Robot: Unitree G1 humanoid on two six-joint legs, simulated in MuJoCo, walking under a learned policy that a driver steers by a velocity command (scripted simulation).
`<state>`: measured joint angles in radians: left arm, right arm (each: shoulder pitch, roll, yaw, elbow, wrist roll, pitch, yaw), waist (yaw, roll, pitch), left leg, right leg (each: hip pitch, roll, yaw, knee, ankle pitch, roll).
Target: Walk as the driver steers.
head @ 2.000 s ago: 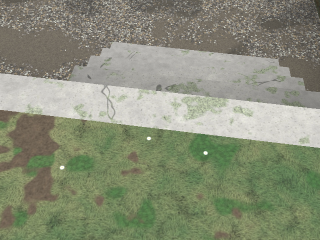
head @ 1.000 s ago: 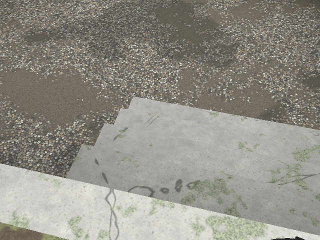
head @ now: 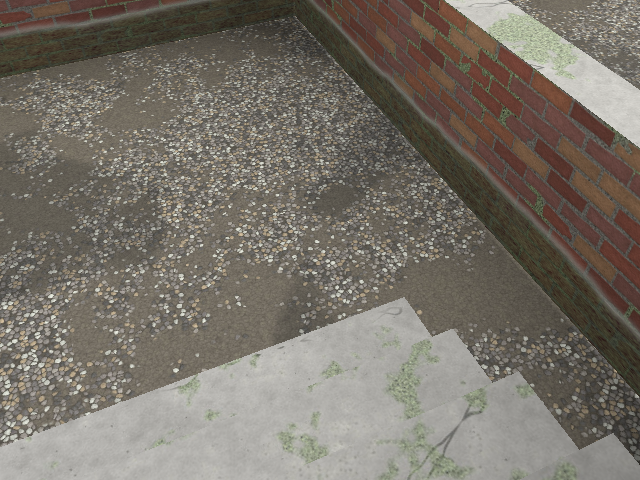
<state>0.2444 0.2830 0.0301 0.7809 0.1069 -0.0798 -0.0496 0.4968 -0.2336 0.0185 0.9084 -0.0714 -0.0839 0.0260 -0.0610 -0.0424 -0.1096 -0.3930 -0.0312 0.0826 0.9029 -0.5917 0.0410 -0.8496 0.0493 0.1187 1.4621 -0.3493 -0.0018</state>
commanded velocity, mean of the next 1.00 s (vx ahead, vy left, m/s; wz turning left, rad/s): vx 0.50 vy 0.00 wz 0.31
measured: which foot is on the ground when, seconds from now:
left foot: down 0.00-0.24, up 0.26-0.84, down 0.86-1.00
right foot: up 0.00-0.24, down 0.26-0.88, up 0.90-1.00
